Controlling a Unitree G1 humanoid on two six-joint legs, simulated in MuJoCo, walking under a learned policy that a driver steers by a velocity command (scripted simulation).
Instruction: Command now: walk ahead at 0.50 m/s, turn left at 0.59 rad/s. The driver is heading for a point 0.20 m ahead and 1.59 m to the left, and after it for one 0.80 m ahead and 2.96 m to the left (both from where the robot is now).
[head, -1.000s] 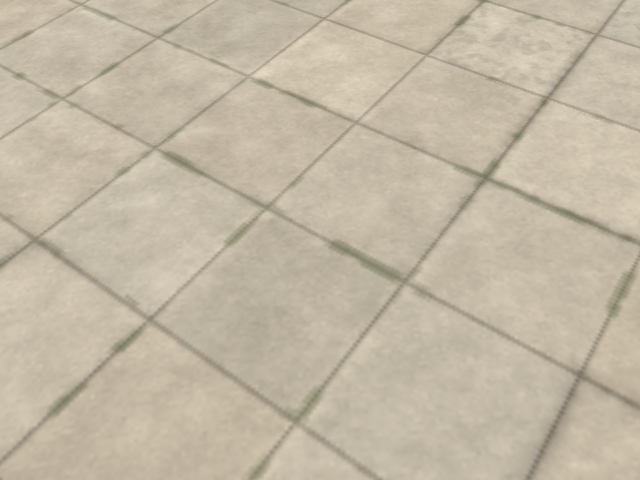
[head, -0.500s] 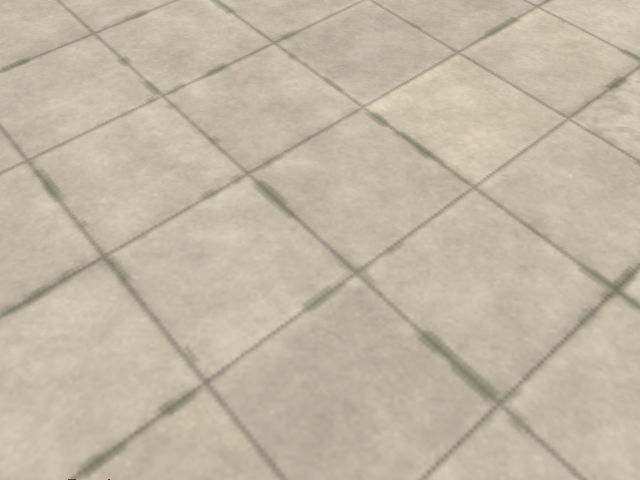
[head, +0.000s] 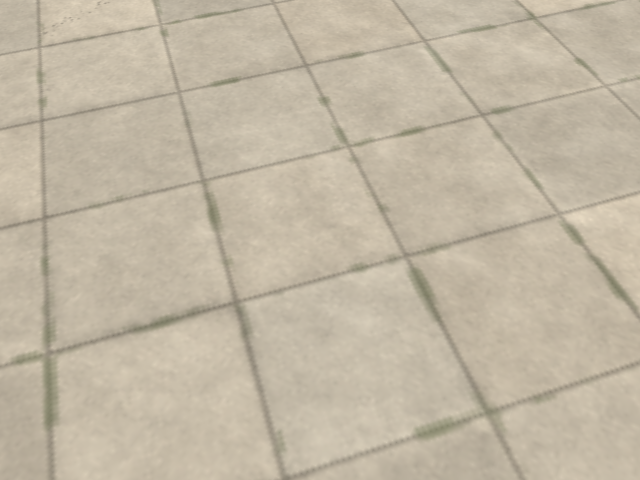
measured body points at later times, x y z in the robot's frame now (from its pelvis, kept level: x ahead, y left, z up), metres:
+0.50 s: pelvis +0.27 +0.08 +0.00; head +0.30 +0.10 +0.45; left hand +0.38 +0.39 -0.09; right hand +0.43 -0.17 -0.10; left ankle +0.25 +0.15 -0.74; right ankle +0.44 -0.07 -0.68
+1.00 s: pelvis +0.54 +0.12 +0.00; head +0.57 +0.14 +0.45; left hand +0.42 +0.39 -0.12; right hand +0.84 +0.00 -0.09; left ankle +0.53 +0.31 -0.67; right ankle +0.58 +0.02 -0.74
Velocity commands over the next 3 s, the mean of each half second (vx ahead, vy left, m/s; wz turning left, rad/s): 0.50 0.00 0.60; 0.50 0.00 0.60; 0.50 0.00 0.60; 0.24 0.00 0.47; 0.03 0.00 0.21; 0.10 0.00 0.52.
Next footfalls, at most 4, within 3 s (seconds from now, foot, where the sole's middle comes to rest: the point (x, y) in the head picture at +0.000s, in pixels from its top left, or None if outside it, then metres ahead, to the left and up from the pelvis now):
0.24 left None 0.29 0.15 -0.78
0.70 right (348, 420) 0.61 0.03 -0.78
1.22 left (181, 380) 0.69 0.42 -0.78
1.70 right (162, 265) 1.01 0.54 -0.78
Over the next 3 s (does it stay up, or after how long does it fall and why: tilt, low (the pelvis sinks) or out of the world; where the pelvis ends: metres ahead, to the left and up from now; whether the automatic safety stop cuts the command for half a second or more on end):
stays up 0.83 0.57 0.00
